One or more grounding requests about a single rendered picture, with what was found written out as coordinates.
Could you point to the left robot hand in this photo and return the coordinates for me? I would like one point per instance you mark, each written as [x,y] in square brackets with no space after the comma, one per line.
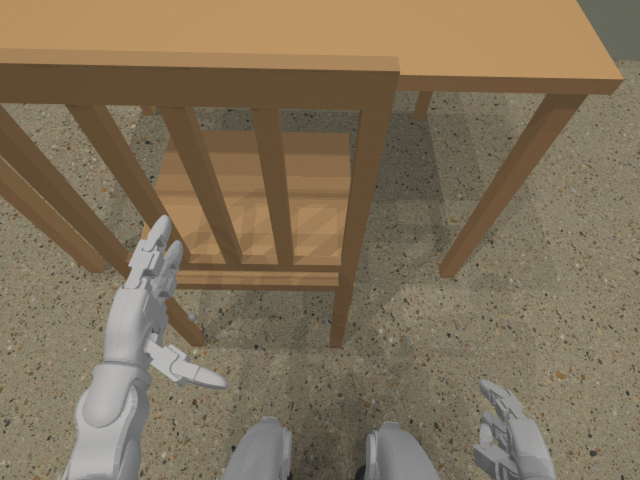
[138,306]

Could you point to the left robot forearm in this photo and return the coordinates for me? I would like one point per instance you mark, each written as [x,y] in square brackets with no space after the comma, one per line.
[109,418]

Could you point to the chair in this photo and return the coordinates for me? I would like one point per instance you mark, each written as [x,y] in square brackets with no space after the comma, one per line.
[254,210]

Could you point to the table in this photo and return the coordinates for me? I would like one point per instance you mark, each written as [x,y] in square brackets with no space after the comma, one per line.
[498,46]

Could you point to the robot thigh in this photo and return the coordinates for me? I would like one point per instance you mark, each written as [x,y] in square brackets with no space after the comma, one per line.
[264,453]
[394,454]

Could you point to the robot right thigh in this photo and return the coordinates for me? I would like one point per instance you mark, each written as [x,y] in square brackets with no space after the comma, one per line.
[394,454]

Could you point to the right robot hand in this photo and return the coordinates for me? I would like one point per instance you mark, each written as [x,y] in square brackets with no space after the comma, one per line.
[522,451]

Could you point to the robot left thigh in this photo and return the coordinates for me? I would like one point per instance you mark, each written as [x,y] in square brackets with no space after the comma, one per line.
[264,453]

